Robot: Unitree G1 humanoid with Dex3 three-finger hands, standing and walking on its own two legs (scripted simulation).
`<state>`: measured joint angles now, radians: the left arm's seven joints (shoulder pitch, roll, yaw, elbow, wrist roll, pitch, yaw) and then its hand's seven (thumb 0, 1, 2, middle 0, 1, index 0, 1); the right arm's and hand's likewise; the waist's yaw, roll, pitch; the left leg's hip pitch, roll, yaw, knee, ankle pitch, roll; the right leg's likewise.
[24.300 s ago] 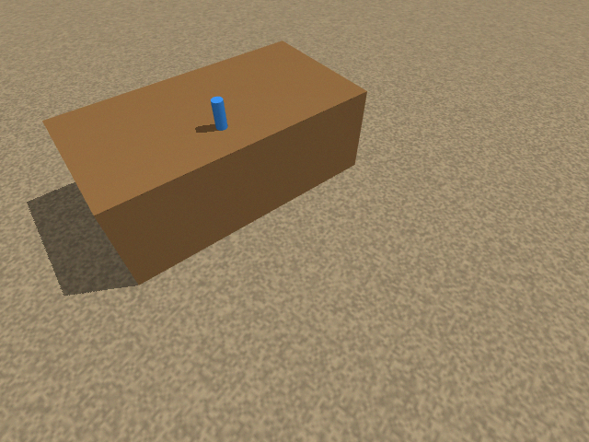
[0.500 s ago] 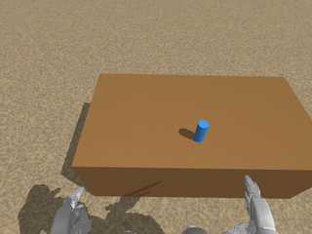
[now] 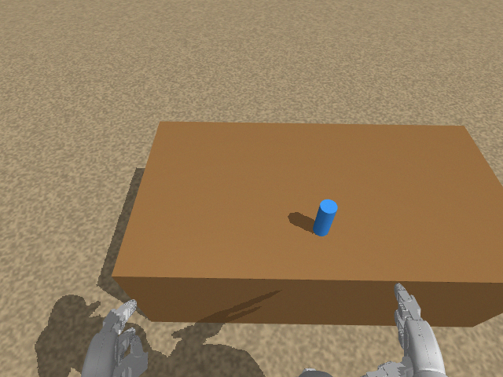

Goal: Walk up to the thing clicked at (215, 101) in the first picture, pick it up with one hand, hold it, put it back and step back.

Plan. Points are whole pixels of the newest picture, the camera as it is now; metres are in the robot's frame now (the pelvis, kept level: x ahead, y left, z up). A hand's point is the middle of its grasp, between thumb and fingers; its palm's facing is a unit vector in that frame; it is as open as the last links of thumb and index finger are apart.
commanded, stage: home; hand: right
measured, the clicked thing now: (324, 218) +0.53 -0.19 -0.24
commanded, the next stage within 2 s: stand in 1.00 s
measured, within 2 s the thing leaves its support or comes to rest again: neither
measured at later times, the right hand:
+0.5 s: hand (380, 355) +0.16 -0.18 -0.05, palm faces +0.11 +0.96 -0.24, open 17.2 cm
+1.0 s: hand (383, 368) +0.15 -0.18 -0.05, palm faces +0.14 +0.95 -0.28, open 17.2 cm
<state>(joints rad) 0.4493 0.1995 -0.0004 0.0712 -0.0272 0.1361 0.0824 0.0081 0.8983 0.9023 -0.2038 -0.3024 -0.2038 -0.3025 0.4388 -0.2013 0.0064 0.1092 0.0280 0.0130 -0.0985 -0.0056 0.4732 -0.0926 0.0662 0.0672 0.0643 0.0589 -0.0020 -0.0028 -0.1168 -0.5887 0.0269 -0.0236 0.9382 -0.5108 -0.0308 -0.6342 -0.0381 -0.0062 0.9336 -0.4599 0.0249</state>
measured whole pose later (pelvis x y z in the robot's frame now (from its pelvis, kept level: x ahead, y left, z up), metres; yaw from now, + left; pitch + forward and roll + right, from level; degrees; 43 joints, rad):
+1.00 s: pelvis -0.02 +0.00 +0.00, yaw +0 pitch +7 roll +1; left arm 0.31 0.22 -0.01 0.44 -0.03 0.00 0.14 0.01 0.90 0.90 -0.20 -0.30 -0.20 -0.30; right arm 0.48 -0.20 0.01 0.03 0.03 0.12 -0.16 -0.01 0.49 -0.08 0.06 0.06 0.06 0.06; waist 0.02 -0.03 -0.09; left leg -0.60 0.01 0.00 0.95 -0.48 -0.02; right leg -0.66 -0.06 0.02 0.97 -0.44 0.03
